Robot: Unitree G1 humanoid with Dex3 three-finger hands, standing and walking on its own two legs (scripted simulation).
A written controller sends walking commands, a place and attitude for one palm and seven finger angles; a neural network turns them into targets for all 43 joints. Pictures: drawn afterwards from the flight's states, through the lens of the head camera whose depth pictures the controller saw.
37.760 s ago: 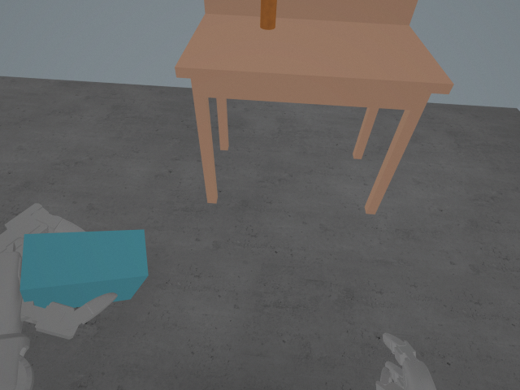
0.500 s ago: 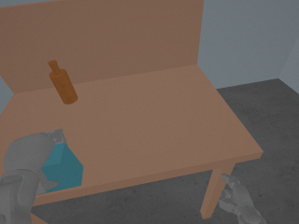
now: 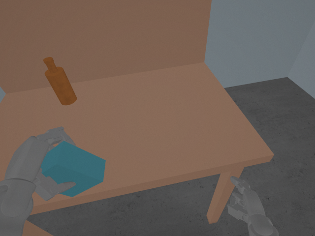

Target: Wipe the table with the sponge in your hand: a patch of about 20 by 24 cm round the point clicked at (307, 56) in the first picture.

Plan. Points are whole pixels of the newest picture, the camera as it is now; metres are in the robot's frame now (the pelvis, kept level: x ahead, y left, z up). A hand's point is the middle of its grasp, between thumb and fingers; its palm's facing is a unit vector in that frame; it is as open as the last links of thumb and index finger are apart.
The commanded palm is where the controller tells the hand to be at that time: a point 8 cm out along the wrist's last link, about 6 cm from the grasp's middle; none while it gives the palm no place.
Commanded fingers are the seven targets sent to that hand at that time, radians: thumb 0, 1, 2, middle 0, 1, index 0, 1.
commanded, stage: step back with the hand held close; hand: left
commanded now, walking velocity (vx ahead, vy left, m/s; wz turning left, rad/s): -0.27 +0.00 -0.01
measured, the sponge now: (75, 173) +0.21 +0.24 +0.09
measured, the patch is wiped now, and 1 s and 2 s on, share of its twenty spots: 1.00 1.00 1.00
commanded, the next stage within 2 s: stop stepping back and stand still in 1.32 s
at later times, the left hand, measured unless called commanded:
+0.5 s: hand (50, 159) +0.20 +0.25 +0.16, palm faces +0.35 -0.84 -0.42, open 9.8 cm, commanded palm +0.14 +0.30 +0.20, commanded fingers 0.00 0.10 1.30 -1.20 -1.60 -1.20 -1.60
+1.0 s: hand (41, 188) +0.14 +0.23 +0.17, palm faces +0.35 -0.87 -0.34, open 9.8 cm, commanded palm +0.07 +0.29 +0.20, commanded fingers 0.00 0.10 1.30 -1.20 -1.60 -1.20 -1.60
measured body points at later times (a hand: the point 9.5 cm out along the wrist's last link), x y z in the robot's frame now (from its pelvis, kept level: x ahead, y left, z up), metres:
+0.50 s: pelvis -0.02 +0.02 -0.02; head -0.02 +0.02 +0.43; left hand +0.17 +0.30 +0.19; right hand +0.13 -0.23 -0.10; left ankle +0.02 +0.11 -0.74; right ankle +0.04 -0.10 -0.74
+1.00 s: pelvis -0.09 +0.01 -0.02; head -0.07 +0.03 +0.43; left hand +0.11 +0.27 +0.19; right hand +0.10 -0.22 -0.09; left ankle -0.03 +0.12 -0.73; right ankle -0.02 -0.11 -0.74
